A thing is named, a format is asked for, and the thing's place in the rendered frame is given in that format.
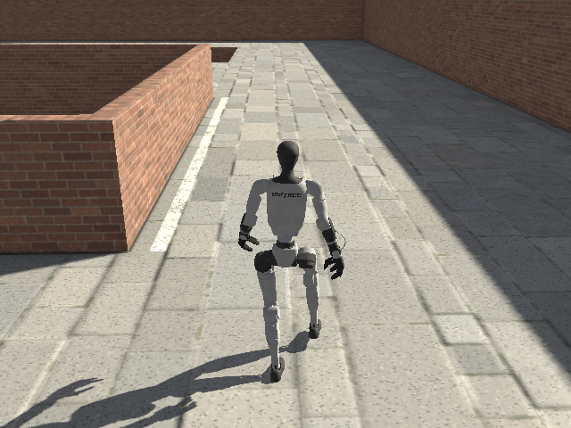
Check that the robot left forearm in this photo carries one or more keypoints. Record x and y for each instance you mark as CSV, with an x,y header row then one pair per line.
x,y
244,230

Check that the robot left upper arm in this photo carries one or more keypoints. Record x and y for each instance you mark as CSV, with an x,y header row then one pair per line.
x,y
254,200

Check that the robot right upper arm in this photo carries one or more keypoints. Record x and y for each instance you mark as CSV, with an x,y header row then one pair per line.
x,y
319,201

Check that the humanoid robot torso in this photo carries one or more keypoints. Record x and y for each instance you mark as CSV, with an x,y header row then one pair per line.
x,y
286,206

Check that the right robot shin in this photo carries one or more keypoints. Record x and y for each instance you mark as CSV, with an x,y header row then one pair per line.
x,y
312,295

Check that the robot right forearm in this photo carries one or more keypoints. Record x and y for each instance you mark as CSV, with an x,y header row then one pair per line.
x,y
331,241

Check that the left robot hand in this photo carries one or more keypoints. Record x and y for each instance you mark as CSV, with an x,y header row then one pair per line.
x,y
245,246

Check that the right robot hand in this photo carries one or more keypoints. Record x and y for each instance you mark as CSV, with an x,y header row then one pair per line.
x,y
338,266

